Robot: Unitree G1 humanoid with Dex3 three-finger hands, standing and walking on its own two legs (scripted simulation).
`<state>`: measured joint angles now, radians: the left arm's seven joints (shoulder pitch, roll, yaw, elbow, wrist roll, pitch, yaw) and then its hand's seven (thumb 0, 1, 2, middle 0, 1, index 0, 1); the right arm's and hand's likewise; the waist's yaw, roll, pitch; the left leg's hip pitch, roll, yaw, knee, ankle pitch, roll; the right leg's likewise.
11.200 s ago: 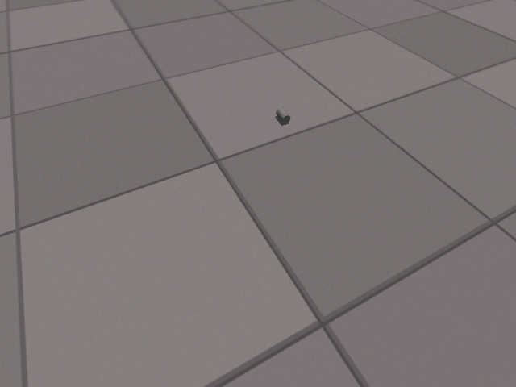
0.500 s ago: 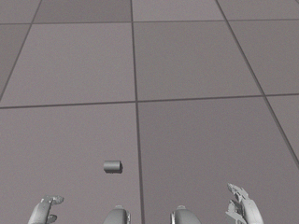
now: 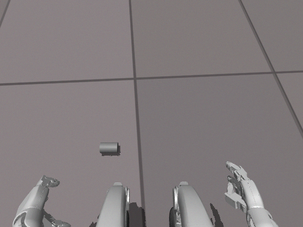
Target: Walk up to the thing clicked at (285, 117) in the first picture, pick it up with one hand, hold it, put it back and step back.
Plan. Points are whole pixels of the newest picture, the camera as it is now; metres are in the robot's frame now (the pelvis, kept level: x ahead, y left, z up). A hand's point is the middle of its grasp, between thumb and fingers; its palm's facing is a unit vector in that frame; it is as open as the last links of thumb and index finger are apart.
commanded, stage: rise first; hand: left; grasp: from above
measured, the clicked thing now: (109, 147) +0.47 +0.21 -0.59
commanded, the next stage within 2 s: none
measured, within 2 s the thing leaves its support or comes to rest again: neither
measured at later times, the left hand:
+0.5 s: hand (80, 168) +0.32 +0.27 -0.33, palm faces -0.48 -0.23 -0.84, open 13.5 cm
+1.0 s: hand (86, 156) +0.38 +0.28 -0.41, palm faces -0.47 +0.00 -0.88, open 13.8 cm
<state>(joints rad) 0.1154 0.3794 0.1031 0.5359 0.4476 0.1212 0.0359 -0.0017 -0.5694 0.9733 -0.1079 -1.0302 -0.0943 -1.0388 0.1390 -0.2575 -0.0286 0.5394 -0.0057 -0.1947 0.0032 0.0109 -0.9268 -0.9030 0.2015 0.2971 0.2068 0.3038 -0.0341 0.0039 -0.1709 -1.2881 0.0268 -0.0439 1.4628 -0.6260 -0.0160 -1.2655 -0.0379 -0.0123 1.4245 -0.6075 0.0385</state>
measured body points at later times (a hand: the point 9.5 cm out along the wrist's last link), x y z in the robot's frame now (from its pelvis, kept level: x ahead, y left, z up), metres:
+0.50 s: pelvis -0.07 -0.01 -0.19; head +0.15 +0.01 +0.20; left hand +0.34 +0.28 -0.28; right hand +0.05 -0.29 -0.33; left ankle +0.03 +0.12 -0.58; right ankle +0.03 -0.14 -0.58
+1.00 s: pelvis -0.07 +0.01 -0.26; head +0.16 +0.06 +0.13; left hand +0.40 +0.27 -0.36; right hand -0.01 -0.28 -0.37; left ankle +0.03 +0.12 -0.58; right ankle +0.03 -0.14 -0.58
